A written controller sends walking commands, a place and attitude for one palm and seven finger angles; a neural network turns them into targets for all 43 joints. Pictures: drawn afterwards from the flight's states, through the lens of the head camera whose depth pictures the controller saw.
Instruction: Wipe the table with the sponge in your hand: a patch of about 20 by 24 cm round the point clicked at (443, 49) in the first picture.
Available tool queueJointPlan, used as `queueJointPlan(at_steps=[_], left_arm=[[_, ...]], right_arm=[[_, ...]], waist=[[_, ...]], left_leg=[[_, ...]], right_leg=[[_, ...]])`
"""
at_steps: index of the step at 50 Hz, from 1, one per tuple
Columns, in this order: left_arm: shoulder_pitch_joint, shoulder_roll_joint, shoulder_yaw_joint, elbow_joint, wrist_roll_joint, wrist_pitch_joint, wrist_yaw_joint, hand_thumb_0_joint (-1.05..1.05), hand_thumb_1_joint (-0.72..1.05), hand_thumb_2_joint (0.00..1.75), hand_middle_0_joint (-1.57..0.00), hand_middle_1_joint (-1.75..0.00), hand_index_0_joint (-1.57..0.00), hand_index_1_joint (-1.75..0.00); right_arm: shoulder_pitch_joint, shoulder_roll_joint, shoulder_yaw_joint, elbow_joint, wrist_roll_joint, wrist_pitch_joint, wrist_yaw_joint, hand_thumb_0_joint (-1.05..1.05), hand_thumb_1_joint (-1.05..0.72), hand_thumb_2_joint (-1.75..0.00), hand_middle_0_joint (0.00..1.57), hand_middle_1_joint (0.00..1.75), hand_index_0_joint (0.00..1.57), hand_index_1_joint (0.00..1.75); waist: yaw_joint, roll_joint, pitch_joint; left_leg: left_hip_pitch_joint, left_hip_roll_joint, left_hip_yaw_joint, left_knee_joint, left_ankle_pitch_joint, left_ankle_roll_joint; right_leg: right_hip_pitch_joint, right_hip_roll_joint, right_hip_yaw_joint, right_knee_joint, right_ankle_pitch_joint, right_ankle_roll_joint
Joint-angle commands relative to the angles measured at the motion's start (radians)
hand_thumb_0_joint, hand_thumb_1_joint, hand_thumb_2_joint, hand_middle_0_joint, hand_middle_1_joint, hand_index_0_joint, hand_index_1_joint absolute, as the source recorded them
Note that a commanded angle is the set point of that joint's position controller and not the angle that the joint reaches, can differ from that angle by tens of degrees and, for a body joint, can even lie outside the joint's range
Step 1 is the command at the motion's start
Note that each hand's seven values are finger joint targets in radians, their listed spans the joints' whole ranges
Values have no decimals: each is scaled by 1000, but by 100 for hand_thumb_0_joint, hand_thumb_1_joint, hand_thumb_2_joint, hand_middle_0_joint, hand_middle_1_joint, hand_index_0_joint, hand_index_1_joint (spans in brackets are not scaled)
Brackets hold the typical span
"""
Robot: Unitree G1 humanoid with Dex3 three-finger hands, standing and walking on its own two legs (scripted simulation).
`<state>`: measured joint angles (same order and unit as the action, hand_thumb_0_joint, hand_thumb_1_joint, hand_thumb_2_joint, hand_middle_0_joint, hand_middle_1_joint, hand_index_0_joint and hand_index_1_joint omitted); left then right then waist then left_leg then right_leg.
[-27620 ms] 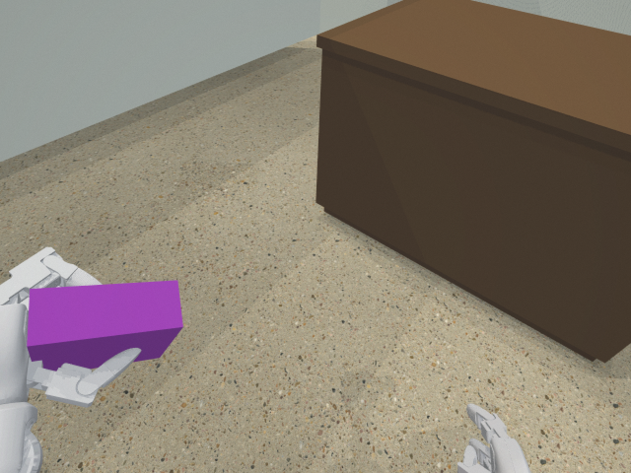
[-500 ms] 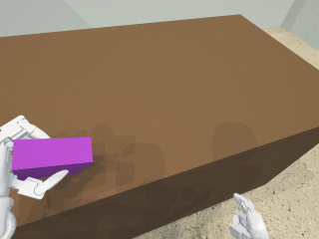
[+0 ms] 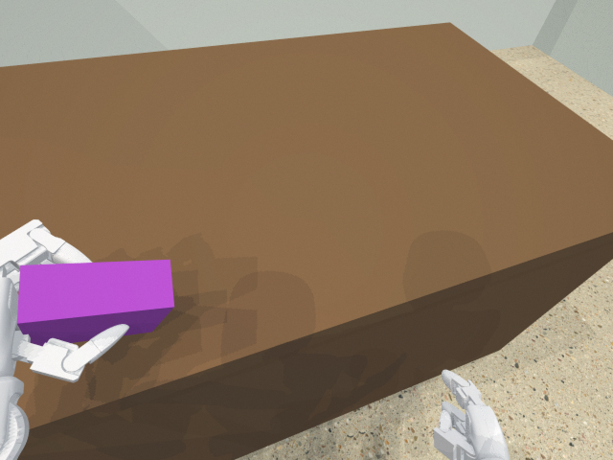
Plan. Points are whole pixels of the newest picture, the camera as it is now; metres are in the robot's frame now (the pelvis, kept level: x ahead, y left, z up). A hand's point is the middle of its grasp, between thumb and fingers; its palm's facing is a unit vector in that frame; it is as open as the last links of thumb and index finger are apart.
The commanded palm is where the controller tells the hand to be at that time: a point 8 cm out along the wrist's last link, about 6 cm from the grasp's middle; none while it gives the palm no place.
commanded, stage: shuffle to correct the standing spot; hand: left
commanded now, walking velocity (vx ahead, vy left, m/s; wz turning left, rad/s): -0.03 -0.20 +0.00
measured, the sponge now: (119, 303) +0.23 +0.22 +0.13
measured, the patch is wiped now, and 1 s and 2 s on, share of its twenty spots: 0.00 0.00 0.00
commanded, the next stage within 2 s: none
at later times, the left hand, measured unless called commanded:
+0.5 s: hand (134, 307) +0.22 +0.19 +0.15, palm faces +0.33 -0.87 -0.38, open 9.2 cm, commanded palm +0.16 +0.23 +0.17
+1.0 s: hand (132, 307) +0.22 +0.19 +0.15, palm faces +0.32 -0.86 -0.40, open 9.2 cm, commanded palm +0.17 +0.23 +0.17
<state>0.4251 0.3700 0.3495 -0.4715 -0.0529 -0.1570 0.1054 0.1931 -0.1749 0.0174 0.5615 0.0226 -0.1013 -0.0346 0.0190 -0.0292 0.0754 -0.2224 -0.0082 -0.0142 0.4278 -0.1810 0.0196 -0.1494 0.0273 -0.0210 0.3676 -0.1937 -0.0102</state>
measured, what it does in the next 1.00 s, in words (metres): stands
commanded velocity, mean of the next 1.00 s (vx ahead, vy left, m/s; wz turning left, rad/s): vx -0.05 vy -0.19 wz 0.00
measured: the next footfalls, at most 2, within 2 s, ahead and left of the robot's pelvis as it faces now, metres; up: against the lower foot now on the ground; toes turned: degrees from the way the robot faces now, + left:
none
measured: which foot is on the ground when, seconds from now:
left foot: down 0.00-1.00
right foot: down 0.00-1.00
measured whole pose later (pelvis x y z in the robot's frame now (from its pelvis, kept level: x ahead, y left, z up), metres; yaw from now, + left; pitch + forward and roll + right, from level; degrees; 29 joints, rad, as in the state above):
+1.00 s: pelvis +0.00 -0.05 -0.01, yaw +0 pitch -1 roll -1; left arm 0.50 0.40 0.37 -0.56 -0.10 -0.11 0.10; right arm 0.19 -0.20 -0.01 0.56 0.03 -0.07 -0.04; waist 0.00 0.00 0.08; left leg -0.29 0.06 -0.05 0.55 -0.25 -0.05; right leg -0.21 0.10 -0.05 0.47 -0.25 -0.08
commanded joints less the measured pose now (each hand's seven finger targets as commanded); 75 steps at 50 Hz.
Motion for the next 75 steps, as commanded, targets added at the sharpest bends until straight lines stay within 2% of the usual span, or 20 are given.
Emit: queueJointPlan(at_steps=[1, 10, 14, 15, 16, 23, 25, 29, 30, 31, 35, 43, 47, 49, 50, 56, 60, 61, 69, 75], left_arm=[[-63, 172, 117, -266, -16, -73, 17, 0, 10, 130, -120, -160, -120, -160], [-30, 160, 112, -241, -33, -52, 13, 0, 10, 130, -120, -160, -120, -160], [-36, 190, 134, -280, -39, -46, 16, 0, 10, 130, -120, -160, -120, -160], [-33, 166, 112, -264, -42, -46, 13, 0, 10, 130, -120, -160, -120, -160], [-34, 192, 136, -270, -42, -43, 14, 0, 10, 130, -120, -160, -120, -160], [-15, 195, 145, -270, -52, -34, 21, 0, 10, 130, -120, -160, -120, -160], [-10, 177, 126, -278, -56, -35, 24, 0, 10, 130, -120, -160, -120, -160], [4, 215, 162, -300, -50, -39, 24, 0, 10, 130, -120, -160, -120, -160], [5, 189, 141, -297, -49, -43, 19, 0, 10, 130, -120, -160, -120, -160], [-3, 216, 165, -306, -47, -43, 18, 0, 10, 130, -120, -160, -120, -160], [28, 188, 142, -302, -47, -42, 11, 0, 10, 130, -120, -160, -120, -160], [25, 209, 163, -298, -53, -29, 12, 0, 10, 130, -120, -160, -120, -160], [6, 204, 154, -314, -54, -28, 18, 0, 10, 130, -120, -160, -120, -160], [7, 205, 148, -325, -52, -28, 23, 0, 10, 130, -120, -160, -120, -160], [2, 190, 135, -318, -52, -31, 23, 0, 10, 130, -120, -160, -120, -160], [-5, 195, 142, -300, -44, -28, 24, 0, 10, 130, -120, -160, -120, -160], [-3, 175, 118, -315, -45, -31, 25, 0, 10, 130, -120, -160, -120, -160], [-3, 203, 144, -317, -43, -31, 27, 0, 10, 130, -120, -160, -120, -160], [36, 205, 149, -312, -50, -26, 29, 0, 10, 130, -120, -160, -120, -160], [28, 181, 125, -306, -51, -27, 27, 0, 10, 130, -120, -160, -120, -160]], right_arm=[[-84, -138, -64, -161, 0, -51, -5, 0, -90, -90, 20, 30, 20, 30], [-75, -141, -62, -151, -1, -35, -9, 0, -90, -90, 20, 30, 20, 30], [-88, -143, -68, -153, 6, -39, -13, 0, -90, -90, 20, 30, 20, 30], [-77, -141, -64, -151, 0, -37, -13, 0, -90, -90, 20, 30, 20, 30], [-78, -147, -76, -156, 0, -40, -16, 0, -90, -90, 20, 30, 20, 30], [-66, -143, -76, -147, 2, -32, -18, 0, -90, -90, 20, 30, 20, 30], [-73, -141, -67, -138, 1, -28, -17, 0, -90, -90, 20, 30, 20, 30], [-96, -144, -70, -144, 2, -34, -21, 0, -90, -90, 20, 30, 20, 30], [-81, -146, -66, -141, -5, -29, -20, 0, -90, -90, 20, 30, 20, 30], [-81, -151, -75, -148, -4, -31, -20, 0, -90, -90, 20, 30, 20, 30], [-68, -149, -72, -148, -2, -29, -14, 0, -90, -90, 20, 30, 20, 30], [-60, -149, -80, -155, 1, -24, -15, 0, -90, -90, 20, 30, 20, 30], [-68, -144, -76, -152, 2, -21, -19, 0, -90, -90, 20, 30, 20, 30], [-88, -140, -70, -149, 7, -23, -18, 0, -90, -90, 20, 30, 20, 30], [-74, -141, -64, -147, 0, -19, -19, 0, -90, -90, 20, 30, 20, 30], [-79, -145, -71, -154, 3, -19, -18, 0, -90, -90, 20, 30, 20, 30], [-75, -142, -64, -151, 3, -19, -15, 0, -90, -90, 20, 30, 20, 30], [-78, -145, -72, -155, 3, -23, -16, 0, -90, -90, 20, 30, 20, 30], [-81, -137, -65, -150, 10, -20, -15, 0, -90, -90, 20, 30, 20, 30], [-72, -141, -62, -147, 6, -16, -15, 0, -90, -90, 20, 30, 20, 30]], waist=[[-5, 147, -175], [-12, 87, -171], [-15, 94, -174], [-16, 72, -169], [-13, 68, -167], [-20, 13, -154], [-26, 33, -149], [-19, 99, -145], [-19, 113, -152], [-13, 115, -162], [-15, 118, -202], [-19, 58, -198], [-21, 58, -177], [-25, 105, -165], [-23, 96, -167], [-18, 115, -149], [-22, 118, -167], [-18, 120, -166], [-22, 112, -183], [-24, 114, -166]], left_leg=[[36, 149, -112, -86, 78, 3], [10, 134, -79, -17, 29, 9], [27, 123, -65, 25, 33, 3], [16, 119, -62, 28, 9, 8], [14, 121, -60, 42, 11, 7], [16, 90, -27, 155, -37, 4], [19, 94, -36, 136, -13, 9], [13, 137, -73, 61, 65, 20], [-11, 148, -79, 45, 83, 28], [-19, 162, -86, 42, 123, 29], [8, 164, -80, 54, 190, 26], [10, 142, -55, 103, 119, 7], [4, 139, -67, 91, 59, 10], [27, 139, -71, 75, 46, 12], [2, 147, -83, 53, 36, 18], [-31, 166, -101, 13, 2, 22], [-12, 160, -98, 12, -2, 21], [-12, 170, -104, 12, 17, 22], [6, 166, -101, 28, 80, 14], [-12, 163, -99, 21, 17, 16]], right_leg=[[45, -58, 35, -22, 89, 0], [7, -69, 60, -38, 90, -10], [-28, -90, 98, -31, 106, -27], [-32, -88, 88, -38, 85, -23], [-38, -96, 106, -35, 94, -23], [-107, -152, 162, -63, 37, -42], [-114, -141, 145, -53, 35, -49], [-72, -97, 105, 8, 113, -18], [-39, -80, 78, 15, 119, -1], [-9, -76, 75, 25, 153, 11], [24, -72, 60, 31, 205, 7], [-3, -114, 102, 9, 223, -18], [-28, -118, 111, 0, 161, -25], [-59, -113, 123, -3, 142, -28], [-35, -101, 92, 0, 116, -24], [-5, -86, 88, -6, 95, -4], [-6, -85, 76, -7, 95, -22], [-5, -87, 82, -4, 108, -15], [8, -93, 80, -2, 143, -27], [-8, -90, 74, -12, 102, -27]])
